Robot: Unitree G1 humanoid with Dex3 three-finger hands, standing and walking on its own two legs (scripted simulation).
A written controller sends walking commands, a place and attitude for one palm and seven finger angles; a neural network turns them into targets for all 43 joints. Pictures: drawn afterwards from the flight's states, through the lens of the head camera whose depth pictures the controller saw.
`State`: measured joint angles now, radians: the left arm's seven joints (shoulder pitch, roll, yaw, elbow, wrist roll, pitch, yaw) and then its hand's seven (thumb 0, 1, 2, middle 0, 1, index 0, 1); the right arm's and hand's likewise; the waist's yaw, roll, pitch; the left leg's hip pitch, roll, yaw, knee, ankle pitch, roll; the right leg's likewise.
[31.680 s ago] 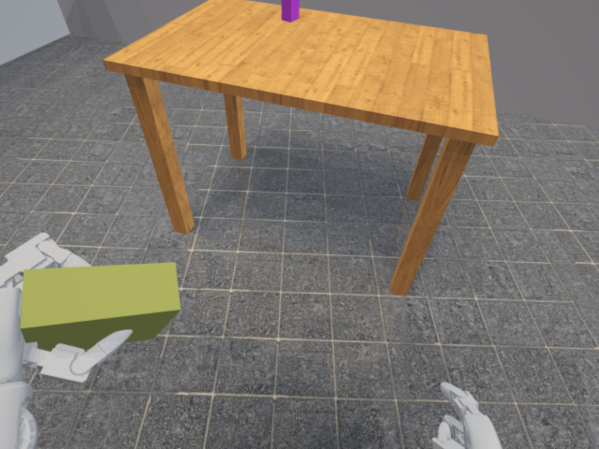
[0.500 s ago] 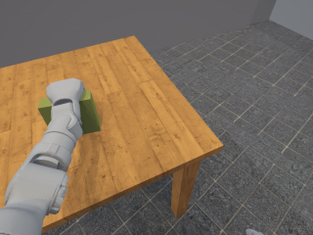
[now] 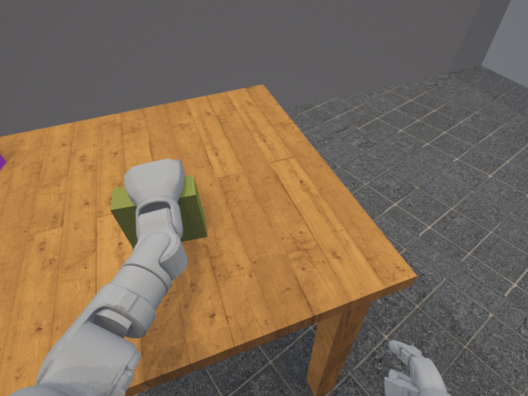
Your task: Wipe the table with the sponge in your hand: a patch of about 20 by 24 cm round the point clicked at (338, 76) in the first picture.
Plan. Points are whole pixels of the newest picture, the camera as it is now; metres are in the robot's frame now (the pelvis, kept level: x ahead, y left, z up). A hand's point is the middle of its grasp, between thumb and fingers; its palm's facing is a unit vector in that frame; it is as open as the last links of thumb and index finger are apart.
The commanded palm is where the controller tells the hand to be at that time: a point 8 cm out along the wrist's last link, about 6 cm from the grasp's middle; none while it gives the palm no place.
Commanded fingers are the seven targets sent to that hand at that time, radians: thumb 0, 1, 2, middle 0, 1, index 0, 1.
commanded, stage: wipe back along the third lane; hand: left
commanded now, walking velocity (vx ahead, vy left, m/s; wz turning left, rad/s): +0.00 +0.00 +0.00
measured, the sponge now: (166, 221) +0.39 +0.22 +0.05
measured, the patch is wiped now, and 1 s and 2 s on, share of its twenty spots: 1.00 1.00 1.00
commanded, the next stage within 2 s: slide back across to the middle lane in 1.14 s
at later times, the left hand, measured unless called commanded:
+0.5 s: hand (170, 222) +0.35 +0.19 +0.10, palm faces +0.10 -0.06 -0.99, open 9.1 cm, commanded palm +0.29 +0.17 +0.12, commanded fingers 0.00 0.10 1.30 -1.20 -1.60 -1.20 -1.60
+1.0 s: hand (182, 252) +0.29 +0.15 +0.09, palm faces +0.12 -0.08 -0.99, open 9.0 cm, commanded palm +0.23 +0.14 +0.11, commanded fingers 0.00 0.10 1.30 -1.20 -1.60 -1.20 -1.60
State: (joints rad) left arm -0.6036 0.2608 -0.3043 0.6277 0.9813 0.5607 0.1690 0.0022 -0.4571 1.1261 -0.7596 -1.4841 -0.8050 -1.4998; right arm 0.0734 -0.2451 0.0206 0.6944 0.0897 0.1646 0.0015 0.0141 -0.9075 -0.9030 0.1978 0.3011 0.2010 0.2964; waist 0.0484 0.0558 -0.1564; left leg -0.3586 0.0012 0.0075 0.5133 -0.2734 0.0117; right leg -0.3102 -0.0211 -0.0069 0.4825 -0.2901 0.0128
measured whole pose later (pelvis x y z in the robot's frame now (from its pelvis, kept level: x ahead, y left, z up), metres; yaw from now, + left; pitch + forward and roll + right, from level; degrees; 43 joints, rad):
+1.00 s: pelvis +0.00 -0.03 -0.01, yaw +0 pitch +1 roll +1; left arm -0.15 0.28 -0.38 0.00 1.02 0.67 0.08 0.05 -0.41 1.08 -0.72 -1.50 -0.80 -1.49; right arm 0.03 -0.26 0.05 0.66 0.10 0.19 0.07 0.02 -0.91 -0.90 0.20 0.30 0.19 0.29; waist 0.08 0.11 -0.13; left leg -0.28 0.03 -0.01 0.56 -0.31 -0.03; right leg -0.25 0.01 -0.03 0.59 -0.36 -0.03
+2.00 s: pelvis -0.01 -0.04 +0.00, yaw -1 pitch -1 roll +1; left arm 0.13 0.39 -0.16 -0.26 0.90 0.53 0.04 -0.02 -0.43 1.07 -0.77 -1.46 -0.85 -1.44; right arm 0.04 -0.27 0.04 0.62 0.07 0.12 -0.01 0.02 -0.91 -0.90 0.20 0.30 0.20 0.30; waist 0.09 0.10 -0.09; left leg -0.22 0.05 0.01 0.52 -0.29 -0.03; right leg -0.20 0.03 0.00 0.54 -0.33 -0.04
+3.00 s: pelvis -0.04 -0.05 +0.00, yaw +1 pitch +3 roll +0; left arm -0.45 0.49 -0.07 0.56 0.98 0.27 -0.03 0.00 -0.54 1.16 -0.84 -1.41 -0.90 -1.40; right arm 0.17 -0.30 0.02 0.71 0.08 0.07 -0.08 0.02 -0.91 -0.90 0.20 0.30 0.20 0.30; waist 0.04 0.08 -0.09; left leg -0.36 0.05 -0.04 0.53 -0.23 -0.01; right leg -0.33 0.03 -0.05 0.54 -0.27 -0.05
